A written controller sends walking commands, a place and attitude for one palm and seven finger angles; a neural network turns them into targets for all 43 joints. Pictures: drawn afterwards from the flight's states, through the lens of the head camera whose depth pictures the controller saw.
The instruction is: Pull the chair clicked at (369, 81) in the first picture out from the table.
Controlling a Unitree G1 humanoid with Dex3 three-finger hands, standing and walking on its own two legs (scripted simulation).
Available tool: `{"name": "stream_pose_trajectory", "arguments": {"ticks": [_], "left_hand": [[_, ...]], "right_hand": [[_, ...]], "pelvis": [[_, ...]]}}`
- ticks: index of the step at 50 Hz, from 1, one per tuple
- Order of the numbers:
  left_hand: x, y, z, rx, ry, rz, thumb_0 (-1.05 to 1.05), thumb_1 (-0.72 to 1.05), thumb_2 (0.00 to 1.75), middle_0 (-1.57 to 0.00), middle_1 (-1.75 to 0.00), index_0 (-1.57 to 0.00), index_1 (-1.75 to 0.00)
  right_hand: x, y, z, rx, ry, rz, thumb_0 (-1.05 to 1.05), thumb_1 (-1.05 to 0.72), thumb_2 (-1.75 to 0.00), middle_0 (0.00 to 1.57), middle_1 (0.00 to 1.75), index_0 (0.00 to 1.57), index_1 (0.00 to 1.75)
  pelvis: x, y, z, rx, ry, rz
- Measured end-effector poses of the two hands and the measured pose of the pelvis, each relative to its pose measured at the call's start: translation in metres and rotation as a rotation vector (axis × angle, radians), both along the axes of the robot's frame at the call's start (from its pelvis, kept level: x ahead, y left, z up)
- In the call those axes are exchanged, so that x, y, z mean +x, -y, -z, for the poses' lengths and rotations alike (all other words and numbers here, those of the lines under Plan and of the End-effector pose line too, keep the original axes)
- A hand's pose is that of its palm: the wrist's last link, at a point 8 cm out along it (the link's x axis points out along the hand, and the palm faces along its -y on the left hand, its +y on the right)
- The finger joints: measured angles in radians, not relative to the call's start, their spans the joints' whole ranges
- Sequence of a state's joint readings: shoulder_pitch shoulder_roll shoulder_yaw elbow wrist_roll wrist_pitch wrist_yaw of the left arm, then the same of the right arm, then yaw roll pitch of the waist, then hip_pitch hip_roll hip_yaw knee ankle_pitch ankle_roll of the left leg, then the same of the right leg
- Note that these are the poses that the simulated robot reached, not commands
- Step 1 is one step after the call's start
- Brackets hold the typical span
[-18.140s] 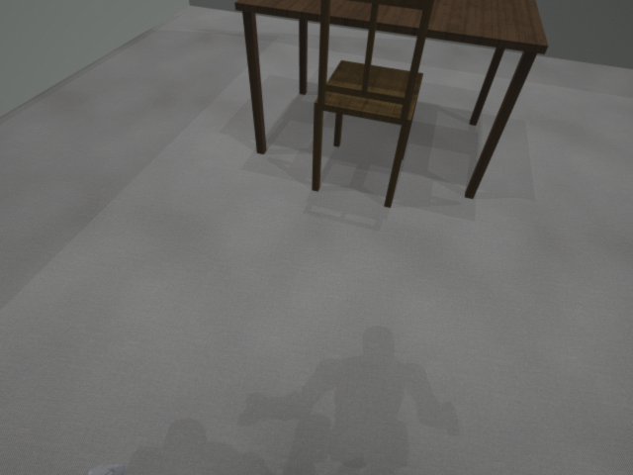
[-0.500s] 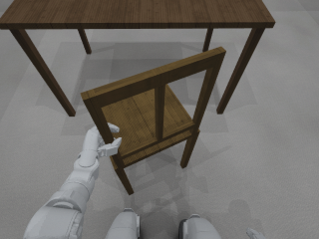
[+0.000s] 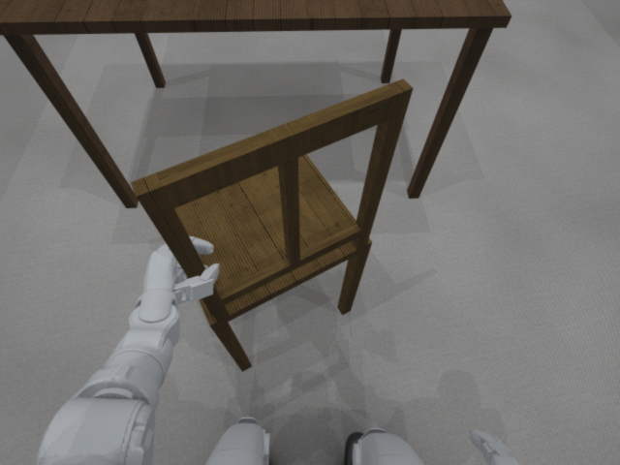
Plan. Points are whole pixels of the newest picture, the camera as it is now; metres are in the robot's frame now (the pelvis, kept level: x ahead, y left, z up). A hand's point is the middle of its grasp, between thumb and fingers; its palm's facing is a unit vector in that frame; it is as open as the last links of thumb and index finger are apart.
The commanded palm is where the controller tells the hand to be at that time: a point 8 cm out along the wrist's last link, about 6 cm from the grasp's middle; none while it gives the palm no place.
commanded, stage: step backward, pulling the chair out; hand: left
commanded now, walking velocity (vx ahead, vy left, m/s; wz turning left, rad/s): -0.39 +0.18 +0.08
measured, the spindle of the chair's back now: (290, 218) +0.47 +0.04 -0.05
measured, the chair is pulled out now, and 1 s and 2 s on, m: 0.37 0.57 0.57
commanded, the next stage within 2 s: stop walking, hand still on the chair in 0.26 s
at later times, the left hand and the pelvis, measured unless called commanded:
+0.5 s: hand (193, 364) +0.24 +0.17 -0.06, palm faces +0.09 -0.98 -0.20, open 5.9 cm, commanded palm +0.22 +0.21 -0.04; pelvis -0.09 +0.01 +0.00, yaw +0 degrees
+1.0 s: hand (178, 430) +0.16 +0.17 -0.06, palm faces +0.13 -0.97 -0.20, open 6.0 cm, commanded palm +0.14 +0.22 -0.04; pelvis -0.06 +0.00 +0.02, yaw +0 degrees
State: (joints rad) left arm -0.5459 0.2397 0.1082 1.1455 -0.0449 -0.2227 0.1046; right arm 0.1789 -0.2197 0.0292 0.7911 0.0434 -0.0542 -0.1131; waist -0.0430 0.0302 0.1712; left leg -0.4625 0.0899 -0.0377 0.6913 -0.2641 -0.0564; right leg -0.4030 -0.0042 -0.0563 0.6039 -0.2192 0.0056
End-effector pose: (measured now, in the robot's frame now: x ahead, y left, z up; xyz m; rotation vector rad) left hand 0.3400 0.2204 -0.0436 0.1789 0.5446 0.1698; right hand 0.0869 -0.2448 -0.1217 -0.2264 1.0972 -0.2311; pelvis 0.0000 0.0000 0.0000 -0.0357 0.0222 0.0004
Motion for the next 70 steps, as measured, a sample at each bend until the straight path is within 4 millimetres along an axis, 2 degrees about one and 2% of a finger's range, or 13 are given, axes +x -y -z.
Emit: {"name": "stream_pose_trajectory", "arguments": {"ticks": [7,12,18,22,30,37,41,45,59,65,70], "left_hand": [[-0.028,0.005,0.0,-0.025,-0.01,0.025,-0.01,0.57,0.66,-0.22,-1.22,-0.5,-1.45],[-0.054,0.003,-0.001,-0.035,-0.016,0.054,-0.01,0.58,0.65,-0.19,-1.23,-0.5,-1.45],[-0.083,0.002,-0.001,-0.023,-0.014,0.04,-0.01,0.57,0.67,-0.21,-1.22,-0.5,-1.45],[-0.104,0.003,-0.002,-0.016,-0.015,0.021,-0.01,0.56,0.68,-0.22,-1.2,-0.5,-1.45],[-0.146,0.006,-0.001,-0.014,-0.002,0.052,-0.02,0.56,0.67,-0.22,-1.22,-0.5,-1.45],[-0.175,0.002,-0.002,-0.03,-0.016,0.054,-0.01,0.57,0.66,-0.19,-1.22,-0.5,-1.45],[-0.19,0.001,-0.002,-0.031,-0.026,0.027,0.0,0.57,0.68,-0.2,-1.2,-0.5,-1.45],[-0.199,0.001,-0.003,-0.023,-0.029,0.004,0.01,0.55,0.7,-0.22,-1.19,-0.5,-1.45],[-0.202,0.002,-0.004,-0.029,-0.05,-0.041,0.02,0.54,0.72,-0.22,-1.17,-0.5,-1.45],[-0.202,0.003,-0.005,-0.033,-0.057,-0.048,0.03,0.54,0.72,-0.21,-1.17,-0.5,-1.45],[-0.202,0.003,-0.005,-0.035,-0.06,-0.049,0.03,0.55,0.71,-0.21,-1.17,-0.5,-1.45]], "right_hand": [[-0.033,0.017,-0.007,-0.097,-0.02,-0.005,0.01,-0.9,-0.9,0.21,0.3,0.2,0.3],[-0.057,0.008,-0.014,-0.099,-0.029,-0.016,0.01,-0.9,-0.9,0.2,0.3,0.2,0.3],[-0.08,-0.008,-0.004,-0.008,-0.021,-0.03,0.01,-0.9,-0.9,0.2,0.3,0.2,0.3],[-0.093,-0.009,-0.003,0.017,0.013,0.005,0.01,-0.9,-0.9,0.21,0.3,0.2,0.3],[-0.103,-0.006,-0.012,-0.038,0.071,0.024,0.01,-0.9,-0.9,0.21,0.3,0.2,0.3],[-0.088,-0.025,-0.023,-0.002,0.125,0.003,0.01,-0.9,-0.9,0.2,0.3,0.2,0.3],[-0.07,-0.035,-0.025,0.044,0.151,-0.047,0.01,-0.9,-0.9,0.2,0.3,0.2,0.3],[-0.048,-0.035,-0.028,0.057,0.194,-0.072,0.01,-0.9,-0.9,0.21,0.3,0.2,0.3],[0.018,-0.004,-0.052,-0.017,0.293,-0.079,0.01,-0.9,-0.9,0.2,0.3,0.2,0.3],[0.033,-0.006,-0.057,-0.018,0.312,-0.086,0.01,-0.9,-0.9,0.2,0.3,0.2,0.3],[0.037,-0.013,-0.057,-0.004,0.31,-0.092,0.01,-0.9,-0.9,0.2,0.3,0.2,0.3]], "pelvis": [[-0.032,-0.016,0.002,0.033,-0.007,-0.05],[-0.052,-0.02,-0.002,0.023,-0.001,-0.021],[-0.073,-0.008,-0.002,-0.008,0.012,0.001],[-0.088,-0.004,-0.001,0.007,0.026,-0.003],[-0.095,-0.019,0.0,0.024,0.075,0.006],[-0.089,-0.02,-0.008,0.015,0.094,0.003],[-0.082,-0.012,-0.012,0.015,0.093,-0.009],[-0.073,-0.007,-0.013,0.017,0.089,-0.004],[-0.037,-0.002,-0.018,0.028,0.057,-0.001],[-0.03,-0.001,-0.019,0.028,0.055,-0.004],[-0.028,-0.002,-0.019,0.027,0.052,-0.005]]}}
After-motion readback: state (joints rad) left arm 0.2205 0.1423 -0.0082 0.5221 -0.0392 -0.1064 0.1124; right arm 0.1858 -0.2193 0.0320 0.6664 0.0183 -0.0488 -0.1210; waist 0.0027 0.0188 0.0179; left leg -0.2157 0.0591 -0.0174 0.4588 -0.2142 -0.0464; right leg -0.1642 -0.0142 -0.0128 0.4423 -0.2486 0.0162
